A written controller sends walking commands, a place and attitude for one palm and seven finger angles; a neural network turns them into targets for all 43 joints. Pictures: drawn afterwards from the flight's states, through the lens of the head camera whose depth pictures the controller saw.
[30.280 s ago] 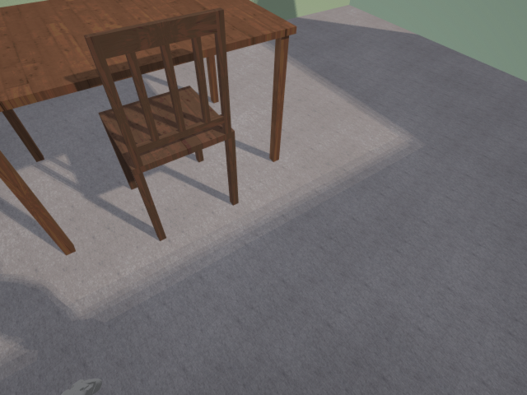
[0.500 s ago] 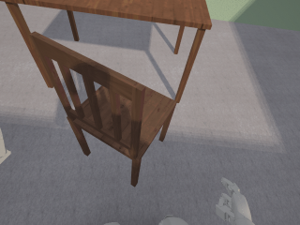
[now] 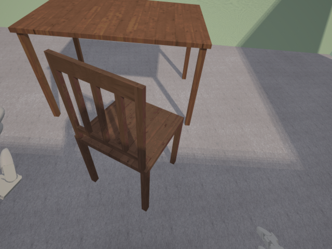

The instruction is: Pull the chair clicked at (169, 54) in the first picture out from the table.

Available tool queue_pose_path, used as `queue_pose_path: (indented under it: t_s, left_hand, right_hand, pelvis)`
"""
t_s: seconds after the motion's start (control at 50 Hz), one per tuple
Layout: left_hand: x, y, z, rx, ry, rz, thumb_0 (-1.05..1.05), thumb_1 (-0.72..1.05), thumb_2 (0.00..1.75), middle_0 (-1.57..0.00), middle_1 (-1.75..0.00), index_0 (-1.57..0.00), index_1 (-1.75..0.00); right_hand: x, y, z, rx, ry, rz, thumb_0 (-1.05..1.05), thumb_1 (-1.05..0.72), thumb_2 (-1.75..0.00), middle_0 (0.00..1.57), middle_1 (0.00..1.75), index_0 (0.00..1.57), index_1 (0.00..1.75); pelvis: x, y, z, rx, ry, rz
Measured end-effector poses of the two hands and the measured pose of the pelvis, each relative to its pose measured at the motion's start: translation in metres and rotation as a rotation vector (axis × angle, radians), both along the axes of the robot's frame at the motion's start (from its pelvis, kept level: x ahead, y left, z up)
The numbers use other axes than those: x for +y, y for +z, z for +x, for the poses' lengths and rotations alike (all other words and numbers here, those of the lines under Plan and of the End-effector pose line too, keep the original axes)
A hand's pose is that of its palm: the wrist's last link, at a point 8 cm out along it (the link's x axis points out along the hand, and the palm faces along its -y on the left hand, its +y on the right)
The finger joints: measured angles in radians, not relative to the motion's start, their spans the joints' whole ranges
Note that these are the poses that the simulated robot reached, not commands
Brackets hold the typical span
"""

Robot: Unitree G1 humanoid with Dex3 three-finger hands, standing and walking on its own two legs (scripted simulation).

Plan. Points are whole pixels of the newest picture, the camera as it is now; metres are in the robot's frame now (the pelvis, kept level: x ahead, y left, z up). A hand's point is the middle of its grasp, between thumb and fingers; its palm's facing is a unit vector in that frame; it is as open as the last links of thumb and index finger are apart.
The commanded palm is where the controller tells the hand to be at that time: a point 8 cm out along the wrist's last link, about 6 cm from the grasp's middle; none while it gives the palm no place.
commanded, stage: stop stepping back and stand still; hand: left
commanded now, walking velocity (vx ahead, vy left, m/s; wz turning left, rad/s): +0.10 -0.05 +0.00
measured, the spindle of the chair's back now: (101, 115) +0.60 +0.26 -0.08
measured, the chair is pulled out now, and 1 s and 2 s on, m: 0.52 0.52 0.52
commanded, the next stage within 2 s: let the arm hang, fingers relaxed in 0.30 s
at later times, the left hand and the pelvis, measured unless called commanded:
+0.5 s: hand (44, 197) +0.22 +0.27 +0.04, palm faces +0.27 -0.86 -0.44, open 7.4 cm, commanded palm none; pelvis +0.00 +0.01 +0.00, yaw +2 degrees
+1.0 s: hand out of the picture -0.05 +0.19 -0.16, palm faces +0.05 -0.97 -0.24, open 7.3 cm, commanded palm none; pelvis +0.01 +0.00 +0.01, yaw +2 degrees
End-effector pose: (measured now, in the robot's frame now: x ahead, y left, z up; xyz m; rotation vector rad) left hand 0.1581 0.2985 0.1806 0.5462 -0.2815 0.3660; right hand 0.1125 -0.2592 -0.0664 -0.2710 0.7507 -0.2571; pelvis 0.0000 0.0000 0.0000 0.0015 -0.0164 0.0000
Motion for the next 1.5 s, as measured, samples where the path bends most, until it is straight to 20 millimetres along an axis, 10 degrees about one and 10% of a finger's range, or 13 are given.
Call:
queue_pose_path:
  t_s: [0.18,0.42,0.54,0.62,0.68,0.86,0.98,1.5]
  left_hand:
    - [-0.001,0.007,-0.019,-0.048,0.051,-0.004,0.02,0.89,0.90,-0.22,-0.31,-0.21,-0.31]
    - [0.003,-0.008,0.004,0.023,0.035,-0.012,0.02,0.89,0.90,-0.21,-0.31,-0.21,-0.31]
    - [-0.002,-0.181,0.019,0.704,0.110,-0.333,0.00,0.90,0.90,-0.20,-0.30,-0.20,-0.30]
    - [-0.052,-0.286,-0.040,1.179,0.106,-0.522,0.01,0.91,0.90,-0.20,-0.30,-0.19,-0.30]
    - [-0.078,-0.319,-0.091,1.355,0.156,-0.645,-0.01,0.96,0.90,-0.21,-0.30,-0.20,-0.30]
    - [-0.056,-0.321,-0.182,1.609,0.315,-0.624,-0.02,0.98,0.90,-0.21,-0.30,-0.20,-0.30]
    - [-0.058,-0.312,-0.210,1.684,0.372,-0.614,0.00,0.94,0.90,-0.20,-0.30,-0.20,-0.30]
    - [-0.109,-0.319,-0.163,1.589,0.273,-0.650,0.01,0.92,0.90,-0.20,-0.30,-0.20,-0.30]
  right_hand:
    - [0.015,-0.008,0.003,-0.022,0.056,0.059,0.02,-0.91,-0.90,0.20,0.30,0.20,0.30]
    - [0.036,-0.008,0.025,-0.036,0.099,0.098,0.02,-0.91,-0.90,0.20,0.30,0.20,0.30]
    - [0.036,-0.046,0.019,0.175,0.132,0.130,0.01,-0.91,-0.90,0.20,0.30,0.20,0.30]
    - [0.036,-0.052,-0.008,0.294,0.096,0.130,0.01,-0.91,-0.90,0.20,0.30,0.20,0.30]
    - [0.035,-0.052,-0.035,0.397,0.064,0.120,0.01,-0.91,-0.90,0.20,0.30,0.20,0.30]
    - [0.031,-0.061,-0.102,0.641,-0.006,0.135,0.01,-0.92,-0.90,0.20,0.30,0.20,0.30]
    - [0.038,-0.069,-0.119,0.685,-0.023,0.179,0.01,-0.92,-0.90,0.20,0.30,0.20,0.30]
    - [0.040,-0.077,-0.123,0.682,-0.047,0.240,0.01,-0.91,-0.90,0.20,0.30,0.20,0.30]
  pelvis:
    - [-0.006,0.000,-0.011,-0.011,-0.001,-0.015]
    - [0.000,0.002,-0.001,0.002,0.008,-0.018]
    - [0.008,-0.004,0.001,0.021,0.041,-0.011]
    - [0.008,-0.003,0.002,0.003,0.030,-0.001]
    - [0.005,0.000,0.002,-0.003,0.031,-0.007]
    - [0.002,0.006,0.006,0.001,0.041,-0.015]
    - [0.002,0.006,0.009,-0.004,0.037,-0.006]
    - [-0.018,0.006,0.013,-0.010,0.028,0.001]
